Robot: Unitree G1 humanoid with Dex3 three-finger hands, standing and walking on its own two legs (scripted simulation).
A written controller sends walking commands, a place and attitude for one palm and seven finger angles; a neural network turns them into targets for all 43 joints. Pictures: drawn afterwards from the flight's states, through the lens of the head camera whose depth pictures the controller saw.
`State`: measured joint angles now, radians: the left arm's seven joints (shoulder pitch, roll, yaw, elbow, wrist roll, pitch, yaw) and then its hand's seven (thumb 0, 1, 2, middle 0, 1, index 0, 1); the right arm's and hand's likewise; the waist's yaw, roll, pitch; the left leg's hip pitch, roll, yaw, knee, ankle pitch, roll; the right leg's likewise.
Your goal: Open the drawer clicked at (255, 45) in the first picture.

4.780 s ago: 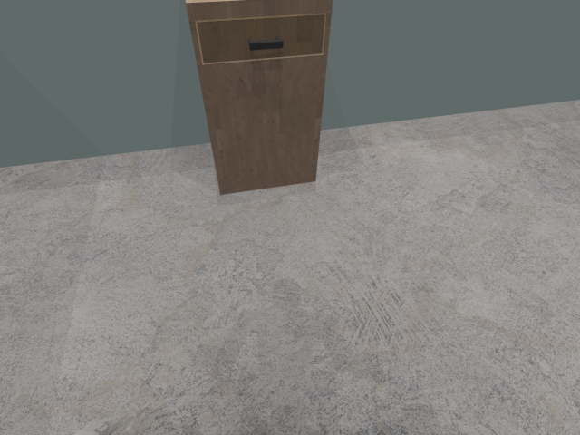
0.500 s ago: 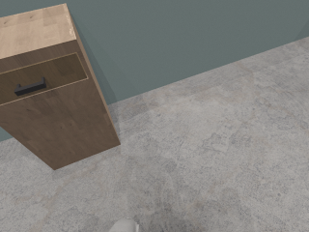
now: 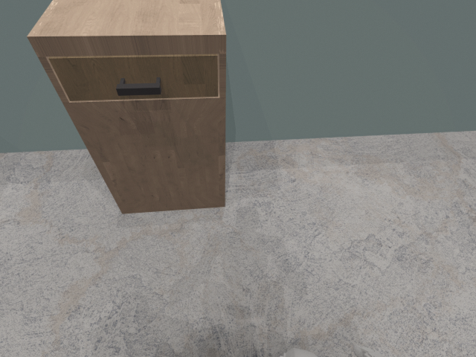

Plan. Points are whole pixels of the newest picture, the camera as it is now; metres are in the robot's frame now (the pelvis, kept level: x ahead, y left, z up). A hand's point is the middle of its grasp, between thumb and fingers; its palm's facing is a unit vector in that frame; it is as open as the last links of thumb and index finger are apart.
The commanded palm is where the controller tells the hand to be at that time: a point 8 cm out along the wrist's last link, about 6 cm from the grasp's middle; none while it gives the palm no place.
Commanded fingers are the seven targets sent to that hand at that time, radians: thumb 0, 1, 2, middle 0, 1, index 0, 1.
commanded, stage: turn to face it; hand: left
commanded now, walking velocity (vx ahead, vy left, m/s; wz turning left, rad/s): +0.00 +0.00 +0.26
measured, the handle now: (140, 85) +0.78 +0.36 -0.03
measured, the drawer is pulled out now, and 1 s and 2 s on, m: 0.00 0.00 0.00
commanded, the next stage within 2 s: take the last steps up to it in 0.04 s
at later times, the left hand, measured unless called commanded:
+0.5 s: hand out of the picture -0.03 +0.13 -0.15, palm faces +0.21 -0.95 -0.24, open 7.3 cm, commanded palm none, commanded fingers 0.00 0.90 0.90 -0.20 -0.30 -0.20 -0.30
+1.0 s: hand (112, 349) +0.14 +0.25 -0.17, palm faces +0.19 -0.97 -0.17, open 7.3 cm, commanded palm none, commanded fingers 0.00 0.90 0.90 -0.20 -0.30 -0.20 -0.30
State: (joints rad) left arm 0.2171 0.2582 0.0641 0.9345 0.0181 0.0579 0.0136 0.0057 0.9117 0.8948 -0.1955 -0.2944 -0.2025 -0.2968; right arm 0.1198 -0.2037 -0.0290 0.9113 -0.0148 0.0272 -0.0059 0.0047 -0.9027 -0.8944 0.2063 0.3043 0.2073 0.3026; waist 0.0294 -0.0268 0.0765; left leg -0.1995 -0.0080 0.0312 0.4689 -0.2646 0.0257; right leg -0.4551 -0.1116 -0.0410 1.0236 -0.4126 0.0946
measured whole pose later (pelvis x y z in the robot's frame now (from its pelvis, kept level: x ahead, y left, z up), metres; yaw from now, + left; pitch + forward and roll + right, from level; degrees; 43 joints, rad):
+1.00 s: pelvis +0.14 +0.07 +0.01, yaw +7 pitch -1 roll +1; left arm 0.26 0.19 0.07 1.07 0.03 -0.01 0.00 0.00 0.91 0.90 -0.19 -0.29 -0.20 -0.30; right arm 0.33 -0.13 -0.03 1.08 -0.01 -0.07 -0.03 -0.01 -0.94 -0.89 0.20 0.30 0.21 0.30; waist 0.01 -0.06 0.01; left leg -0.06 -0.01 0.18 0.32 -0.24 0.05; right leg -0.56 -0.11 -0.07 1.08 -0.22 0.02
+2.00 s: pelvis +0.28 +0.06 +0.00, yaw +4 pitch +0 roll +0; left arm 0.26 0.22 0.07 1.06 0.02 0.06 0.01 0.00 0.91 0.89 -0.20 -0.29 -0.20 -0.30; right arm 0.18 -0.14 -0.02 1.02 -0.03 0.02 -0.05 0.00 -0.93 -0.89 0.21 0.30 0.21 0.30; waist 0.03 -0.06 0.03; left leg -0.19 0.03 0.05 0.42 -0.23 -0.01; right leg -0.38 -0.02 0.01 0.92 -0.39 0.04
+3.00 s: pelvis +0.27 +0.05 -0.01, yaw +5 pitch -1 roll -1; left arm 0.33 0.16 0.01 1.03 0.02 0.00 0.05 0.00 0.91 0.89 -0.20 -0.29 -0.21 -0.30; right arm 0.26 -0.17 -0.02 1.02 -0.02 0.00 -0.05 0.01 -0.91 -0.89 0.20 0.30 0.20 0.30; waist 0.01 -0.02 -0.01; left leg -0.24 0.04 0.03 0.59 -0.33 -0.01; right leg -0.14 -0.01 -0.07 0.52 -0.36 0.00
